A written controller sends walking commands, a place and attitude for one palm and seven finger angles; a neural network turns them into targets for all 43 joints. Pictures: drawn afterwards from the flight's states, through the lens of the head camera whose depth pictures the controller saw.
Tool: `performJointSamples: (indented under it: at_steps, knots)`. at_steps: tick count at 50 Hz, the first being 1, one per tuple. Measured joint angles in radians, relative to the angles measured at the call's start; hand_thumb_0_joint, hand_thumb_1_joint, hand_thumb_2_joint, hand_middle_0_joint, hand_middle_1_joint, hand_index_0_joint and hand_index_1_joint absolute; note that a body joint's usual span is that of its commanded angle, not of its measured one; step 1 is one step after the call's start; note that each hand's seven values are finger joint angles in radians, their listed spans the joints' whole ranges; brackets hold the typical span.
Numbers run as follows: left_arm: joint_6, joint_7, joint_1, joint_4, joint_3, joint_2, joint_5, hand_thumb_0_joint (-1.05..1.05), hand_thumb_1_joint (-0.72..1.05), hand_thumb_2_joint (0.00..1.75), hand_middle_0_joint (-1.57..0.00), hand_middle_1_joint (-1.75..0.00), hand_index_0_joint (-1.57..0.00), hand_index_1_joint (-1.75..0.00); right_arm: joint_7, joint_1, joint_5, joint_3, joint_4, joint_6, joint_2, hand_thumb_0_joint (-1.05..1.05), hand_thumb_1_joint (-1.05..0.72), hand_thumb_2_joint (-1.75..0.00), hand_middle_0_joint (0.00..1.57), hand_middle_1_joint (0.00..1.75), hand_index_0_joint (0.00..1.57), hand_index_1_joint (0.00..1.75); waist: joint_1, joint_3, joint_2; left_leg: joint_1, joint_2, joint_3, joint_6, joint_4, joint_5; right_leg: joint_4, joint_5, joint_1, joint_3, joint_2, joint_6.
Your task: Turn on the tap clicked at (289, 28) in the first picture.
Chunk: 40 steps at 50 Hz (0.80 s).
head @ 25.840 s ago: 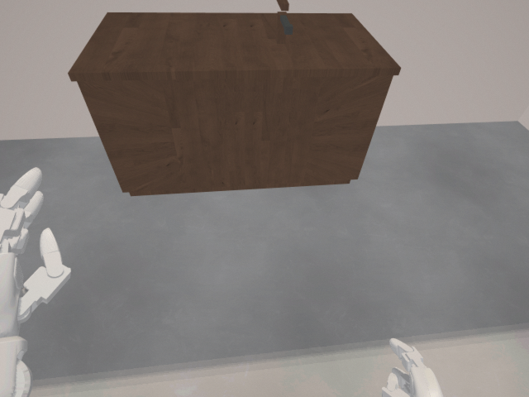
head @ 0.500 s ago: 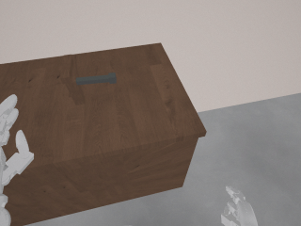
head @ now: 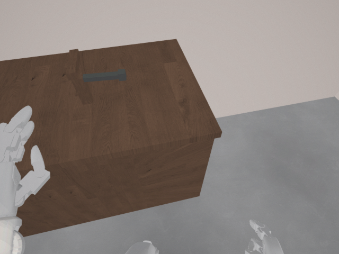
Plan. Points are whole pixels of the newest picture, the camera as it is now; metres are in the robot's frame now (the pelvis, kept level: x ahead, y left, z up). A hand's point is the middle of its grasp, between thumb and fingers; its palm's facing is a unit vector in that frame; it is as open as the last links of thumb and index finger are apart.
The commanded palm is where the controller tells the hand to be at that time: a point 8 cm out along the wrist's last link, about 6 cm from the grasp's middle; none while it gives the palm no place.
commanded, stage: step back with the hand held close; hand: left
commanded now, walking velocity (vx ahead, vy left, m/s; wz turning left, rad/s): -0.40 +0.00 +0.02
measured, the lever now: (122, 74) +0.64 +0.22 +0.05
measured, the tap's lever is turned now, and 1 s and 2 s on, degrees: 84 84 84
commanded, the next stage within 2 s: stop stepping back and stand still in 0.16 s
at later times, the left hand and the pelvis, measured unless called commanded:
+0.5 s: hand out of the picture +0.10 +0.21 +0.16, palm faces +0.39 -0.80 -0.45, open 7.4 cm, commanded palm +0.04 +0.25 +0.18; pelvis -0.11 -0.03 -0.01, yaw +1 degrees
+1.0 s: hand out of the picture +0.02 +0.19 +0.14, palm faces +0.45 -0.83 -0.35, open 7.4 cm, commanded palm -0.03 +0.23 +0.18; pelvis -0.17 -0.06 -0.01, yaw +4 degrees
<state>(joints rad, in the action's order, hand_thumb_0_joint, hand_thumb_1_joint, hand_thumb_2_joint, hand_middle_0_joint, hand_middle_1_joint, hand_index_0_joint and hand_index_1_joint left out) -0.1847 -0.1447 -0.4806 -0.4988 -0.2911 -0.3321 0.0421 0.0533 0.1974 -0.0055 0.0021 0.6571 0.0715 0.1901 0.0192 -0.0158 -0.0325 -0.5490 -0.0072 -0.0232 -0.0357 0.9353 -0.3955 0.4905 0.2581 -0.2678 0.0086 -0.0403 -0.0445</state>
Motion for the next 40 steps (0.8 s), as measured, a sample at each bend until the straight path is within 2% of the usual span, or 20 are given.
performJointSamples:
  at_steps: [1,3,6,8,10,12,14,16,19,21,24,25,27,30,33,34,36,38,40]
  knots:
    - [-0.002,0.004,-0.012,0.000,0.001,-0.002,-0.003,0.01,0.89,0.90,-0.20,-0.30,-0.21,-0.30,0.002,-0.002,0.001,0.003,-0.003,-0.006,-0.001,0.01,-0.91,-0.90,0.20,0.30,0.20,0.30,-0.004,0.005,0.020,0.006,-0.011,0.011,-0.002,0.053,-0.016,-0.006,-0.007,-0.008,-0.007,0.012,0.001]
    - [-0.007,0.006,-0.027,0.003,-0.008,-0.017,-0.007,0.01,0.89,0.90,-0.21,-0.30,-0.21,-0.30,0.009,-0.013,0.004,0.008,-0.017,-0.015,-0.001,0.01,-0.91,-0.90,0.20,0.30,0.20,0.30,-0.018,0.009,0.049,0.048,-0.012,0.032,-0.003,0.054,-0.038,-0.016,-0.025,-0.028,-0.015,0.027,0.002]
    - [-0.007,-0.003,-0.019,-0.014,-0.041,-0.052,-0.004,0.01,0.88,0.90,-0.21,-0.30,-0.21,-0.30,0.020,-0.040,0.004,0.006,-0.044,-0.018,0.008,0.01,-0.91,-0.90,0.20,0.30,0.20,0.30,-0.038,-0.001,0.073,0.155,0.005,0.041,0.006,-0.149,-0.025,0.002,-0.040,-0.075,-0.011,0.036,0.005]
    - [-0.008,-0.011,-0.008,-0.048,-0.063,-0.071,0.002,0.01,0.88,0.90,-0.21,-0.30,-0.21,-0.30,0.026,-0.056,0.002,-0.006,-0.066,-0.016,0.024,0.01,-0.91,-0.90,0.20,0.30,0.20,0.30,-0.052,-0.013,0.070,0.239,0.028,0.046,0.015,-0.338,0.112,0.045,-0.033,-0.116,0.004,0.035,0.010]
    - [-0.011,-0.018,0.005,-0.080,-0.085,-0.100,0.014,0.01,0.88,0.90,-0.21,-0.30,-0.21,-0.30,0.029,-0.073,-0.005,-0.026,-0.073,-0.010,0.025,0.01,-0.91,-0.90,0.20,0.30,0.20,0.30,-0.057,-0.032,0.089,0.278,0.021,0.054,0.013,-0.432,0.094,0.129,-0.006,-0.166,0.002,0.047,0.024]
    - [-0.017,-0.018,0.007,-0.091,-0.105,-0.112,0.018,0.01,0.89,0.90,-0.21,-0.30,-0.21,-0.30,0.018,-0.082,-0.008,-0.036,-0.069,0.003,0.008,0.01,-0.91,-0.90,0.20,0.30,0.20,0.30,-0.036,-0.057,0.120,0.286,0.011,0.075,0.011,-0.436,0.100,0.253,0.130,-0.210,-0.032,0.041,0.035]
    - [-0.010,-0.013,-0.013,-0.100,-0.112,-0.101,0.021,0.01,0.89,0.90,-0.21,-0.30,-0.21,-0.30,0.008,-0.073,0.001,-0.033,-0.069,0.024,-0.002,0.01,-0.91,-0.90,0.20,0.30,0.20,0.30,-0.030,-0.063,0.109,0.289,0.028,0.075,0.009,-0.445,0.124,0.321,0.202,-0.231,-0.026,0.023,0.048]
    - [0.000,-0.011,-0.028,-0.105,-0.108,-0.088,0.017,0.01,0.89,0.90,-0.21,-0.30,-0.21,-0.30,-0.003,-0.052,-0.001,-0.029,-0.073,0.040,-0.009,0.01,-0.91,-0.90,0.20,0.30,0.20,0.30,-0.029,-0.067,0.085,0.295,0.046,0.066,0.001,-0.456,0.145,0.312,0.167,-0.219,-0.014,0.016,0.054]
    - [0.020,-0.011,-0.052,-0.094,-0.101,-0.079,0.012,0.01,0.89,0.90,-0.21,-0.30,-0.21,-0.30,-0.010,-0.007,-0.010,-0.016,-0.087,0.044,-0.013,0.01,-0.91,-0.90,0.20,0.30,0.20,0.30,-0.026,-0.062,0.053,0.287,0.065,0.052,-0.017,-0.426,0.145,0.161,0.073,-0.137,0.002,0.032,0.060]
    - [0.028,-0.011,-0.053,-0.069,-0.098,-0.077,0.007,0.01,0.89,0.90,-0.21,-0.30,-0.21,-0.30,-0.008,0.010,-0.014,-0.007,-0.085,0.037,-0.009,0.01,-0.91,-0.90,0.20,0.30,0.20,0.30,-0.021,-0.062,0.030,0.256,0.079,0.041,-0.011,-0.342,0.089,0.078,-0.056,-0.096,0.020,0.030,0.041]
    - [0.054,-0.003,-0.018,-0.021,-0.067,-0.046,0.006,0.01,0.89,0.90,-0.21,-0.30,-0.21,-0.30,0.003,0.003,-0.010,-0.010,-0.030,0.017,0.002,0.01,-0.91,-0.90,0.20,0.30,0.20,0.30,-0.026,-0.061,0.017,0.161,0.045,0.007,0.020,-0.079,-0.025,0.082,-0.085,-0.105,0.037,0.030,-0.005]
    - [0.060,-0.001,-0.008,-0.007,-0.058,-0.036,0.006,0.01,0.89,0.90,-0.21,-0.30,-0.21,-0.30,0.006,0.000,-0.008,-0.009,-0.007,0.011,0.005,0.01,-0.91,-0.90,0.20,0.30,0.20,0.30,-0.026,-0.056,0.027,0.138,0.030,0.013,0.024,-0.003,-0.022,0.072,-0.089,-0.106,0.033,0.036,-0.011]
    - [0.069,0.000,-0.006,0.013,-0.048,-0.023,0.005,0.01,0.89,0.90,-0.21,-0.30,-0.21,-0.30,0.009,0.002,-0.002,-0.006,0.023,0.001,0.007,0.01,-0.91,-0.90,0.20,0.30,0.20,0.30,-0.032,-0.034,0.052,0.132,0.014,0.040,0.030,0.047,-0.001,0.054,-0.103,-0.115,0.026,0.051,-0.014]
    - [0.076,-0.004,-0.027,0.010,-0.039,-0.024,0.004,0.01,0.89,0.90,-0.21,-0.30,-0.21,-0.30,0.016,0.021,0.002,-0.006,0.025,0.000,0.015,0.01,-0.91,-0.90,0.20,0.30,0.20,0.30,-0.053,0.006,0.075,0.206,0.016,0.072,0.047,-0.080,-0.009,0.036,-0.117,-0.134,0.046,0.066,-0.014]
    - [0.067,-0.012,-0.043,-0.035,-0.032,-0.042,0.004,0.01,0.89,0.90,-0.21,-0.30,-0.21,-0.30,0.023,0.044,0.007,-0.014,0.002,0.018,0.038,0.01,-0.91,-0.90,0.20,0.30,0.20,0.30,-0.070,0.031,0.065,0.329,0.027,0.068,0.078,-0.328,-0.047,0.063,-0.103,-0.174,0.081,0.057,-0.011]
    - [0.060,-0.014,-0.038,-0.044,-0.034,-0.052,0.005,0.01,0.89,0.90,-0.21,-0.30,-0.21,-0.30,0.027,0.044,0.009,-0.020,-0.001,0.023,0.040,0.01,-0.91,-0.90,0.20,0.30,0.20,0.30,-0.074,0.026,0.070,0.342,0.027,0.062,0.066,-0.372,-0.002,0.097,-0.058,-0.190,0.082,0.057,-0.005]
    - [0.054,-0.016,-0.033,-0.039,-0.046,-0.067,0.000,0.01,0.88,0.90,-0.21,-0.30,-0.21,-0.30,0.028,0.055,0.009,-0.027,-0.006,0.030,0.034,0.01,-0.91,-0.90,0.20,0.30,0.20,0.30,-0.068,0.016,0.082,0.357,0.025,0.069,0.041,-0.378,0.045,0.242,0.082,-0.216,0.048,0.041,0.024]
    - [0.047,-0.014,-0.034,-0.013,-0.063,-0.075,-0.006,0.01,0.88,0.90,-0.21,-0.30,-0.21,-0.30,0.022,0.083,0.003,-0.036,-0.005,0.044,0.028,0.01,-0.91,-0.90,0.20,0.30,0.20,0.30,-0.075,0.038,0.068,0.369,0.030,0.058,0.032,-0.397,0.063,0.405,0.128,-0.232,0.031,0.022,0.037]
    - [0.040,-0.011,-0.025,0.018,-0.078,-0.078,-0.003,0.01,0.88,0.90,-0.21,-0.30,-0.21,-0.30,0.015,0.110,-0.004,-0.037,0.002,0.052,0.027,0.01,-0.91,-0.90,0.20,0.30,0.20,0.30,-0.075,0.058,0.043,0.376,0.037,0.038,0.020,-0.414,0.076,0.390,0.141,-0.189,0.037,0.020,0.041]
